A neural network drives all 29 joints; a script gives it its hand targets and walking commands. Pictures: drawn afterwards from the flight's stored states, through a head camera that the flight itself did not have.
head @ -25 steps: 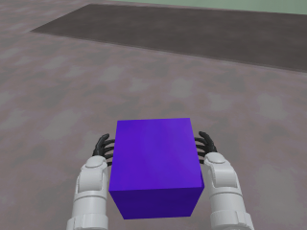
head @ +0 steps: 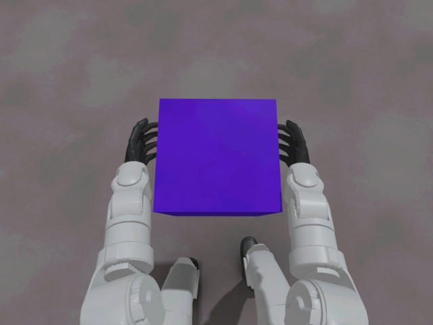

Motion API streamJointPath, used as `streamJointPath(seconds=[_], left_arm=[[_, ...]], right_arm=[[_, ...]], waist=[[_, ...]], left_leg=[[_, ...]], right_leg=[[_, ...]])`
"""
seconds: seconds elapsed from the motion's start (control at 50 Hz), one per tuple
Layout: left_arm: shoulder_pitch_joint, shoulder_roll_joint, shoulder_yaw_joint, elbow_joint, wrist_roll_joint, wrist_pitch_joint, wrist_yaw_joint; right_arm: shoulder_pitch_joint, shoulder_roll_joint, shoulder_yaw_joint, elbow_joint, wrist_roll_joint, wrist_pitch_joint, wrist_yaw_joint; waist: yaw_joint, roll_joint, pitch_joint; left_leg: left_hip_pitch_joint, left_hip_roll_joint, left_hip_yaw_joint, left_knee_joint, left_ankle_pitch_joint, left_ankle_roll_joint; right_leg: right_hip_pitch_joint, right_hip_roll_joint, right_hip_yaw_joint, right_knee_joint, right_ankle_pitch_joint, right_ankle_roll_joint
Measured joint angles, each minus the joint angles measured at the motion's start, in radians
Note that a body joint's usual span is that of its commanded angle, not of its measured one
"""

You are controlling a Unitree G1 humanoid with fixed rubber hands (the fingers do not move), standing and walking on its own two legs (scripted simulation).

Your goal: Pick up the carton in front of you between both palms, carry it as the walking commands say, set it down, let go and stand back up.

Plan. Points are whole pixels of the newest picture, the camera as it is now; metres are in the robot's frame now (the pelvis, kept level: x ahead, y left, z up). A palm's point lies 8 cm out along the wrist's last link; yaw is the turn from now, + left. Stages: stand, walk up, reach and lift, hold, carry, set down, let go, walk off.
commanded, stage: set down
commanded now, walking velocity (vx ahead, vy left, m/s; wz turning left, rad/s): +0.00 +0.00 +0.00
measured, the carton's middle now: (217, 167) +0.40 +0.00 -0.15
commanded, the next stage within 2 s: none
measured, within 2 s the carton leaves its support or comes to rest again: rests again in 1.94 s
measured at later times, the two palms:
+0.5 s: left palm (168, 155) +0.45 +0.12 -0.21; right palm (291, 156) +0.43 -0.18 -0.21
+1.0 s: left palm (189, 156) +0.49 +0.09 -0.35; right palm (288, 162) +0.46 -0.21 -0.37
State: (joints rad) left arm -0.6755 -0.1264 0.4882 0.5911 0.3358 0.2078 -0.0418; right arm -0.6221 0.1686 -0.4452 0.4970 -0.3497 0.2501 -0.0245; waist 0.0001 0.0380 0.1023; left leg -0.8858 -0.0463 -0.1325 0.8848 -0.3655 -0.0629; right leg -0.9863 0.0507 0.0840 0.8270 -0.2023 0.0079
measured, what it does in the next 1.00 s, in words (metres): lowers itself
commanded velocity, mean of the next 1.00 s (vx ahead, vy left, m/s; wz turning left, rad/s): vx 0.00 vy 0.00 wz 0.00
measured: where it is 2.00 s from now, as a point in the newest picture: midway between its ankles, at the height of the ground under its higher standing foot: (221, 285)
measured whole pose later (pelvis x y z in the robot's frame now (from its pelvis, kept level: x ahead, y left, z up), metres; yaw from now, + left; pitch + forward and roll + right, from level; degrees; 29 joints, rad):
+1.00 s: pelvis -0.04 +0.01 -0.24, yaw +6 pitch +46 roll +6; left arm -1.22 0.01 0.45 0.80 0.15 0.25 0.13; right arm -1.17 -0.13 -0.46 0.71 -0.23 0.32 -0.01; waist -0.10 0.09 -0.01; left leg -2.04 -0.19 -0.08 1.82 -0.61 -0.11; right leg -2.17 0.09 0.15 1.77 -0.41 0.07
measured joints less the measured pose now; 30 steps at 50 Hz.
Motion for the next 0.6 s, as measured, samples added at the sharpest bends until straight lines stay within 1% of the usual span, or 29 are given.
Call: streamJointPath(seconds=[0.04,0.1,0.16,0.28,0.38,0.5,0.6], left_arm=[[-0.005,0.008,-0.032,-0.022,-0.049,-0.015,0.016],[-0.013,0.011,-0.07,-0.055,-0.114,-0.017,0.043],[-0.028,0.003,-0.075,-0.071,-0.143,-0.001,0.064],[-0.071,-0.022,-0.034,-0.047,-0.118,0.047,0.089],[-0.104,-0.025,-0.024,-0.009,-0.098,0.052,0.11],[-0.166,-0.008,-0.036,0.025,-0.111,0.035,0.137],[-0.233,0.019,-0.051,0.043,-0.14,0.028,0.153]], right_arm=[[-0.003,-0.02,0.025,-0.023,0.038,-0.018,-0.006],[-0.013,-0.048,0.051,-0.053,0.085,-0.02,-0.009],[-0.035,-0.069,0.05,-0.056,0.106,-0.005,0.001],[-0.103,-0.092,-0.004,0.008,0.076,0.037,0.043],[-0.153,-0.115,-0.034,0.066,0.051,0.042,0.065],[-0.219,-0.152,-0.04,0.107,0.065,0.027,0.068],[-0.282,-0.185,-0.029,0.122,0.093,0.024,0.056]], waist=[[-0.004,0.002,-0.026],[-0.013,0.006,-0.09],[-0.021,0.011,-0.162],[-0.037,0.02,-0.259],[-0.054,0.023,-0.306],[-0.067,0.022,-0.316],[-0.072,0.024,-0.288]], left_leg=[[-0.11,-0.01,0.007,0.059,-0.015,0.002],[-0.26,-0.029,0.015,0.145,-0.041,0.008],[-0.377,-0.044,0.021,0.224,-0.07,0.015],[-0.524,-0.061,0.028,0.345,-0.118,0.022],[-0.634,-0.074,0.031,0.423,-0.143,0.021],[-0.776,-0.086,0.037,0.531,-0.17,0.012],[-0.882,-0.097,0.042,0.633,-0.193,0.0]], right_leg=[[-0.11,-0.001,0.008,0.055,-0.012,0.008],[-0.26,-0.008,0.018,0.142,-0.04,0.021],[-0.377,-0.01,0.026,0.22,-0.069,0.032],[-0.523,-0.01,0.034,0.336,-0.116,0.045],[-0.634,-0.009,0.038,0.416,-0.142,0.05],[-0.78,-0.002,0.045,0.528,-0.165,0.054],[-0.893,0.008,0.05,0.634,-0.183,0.055]])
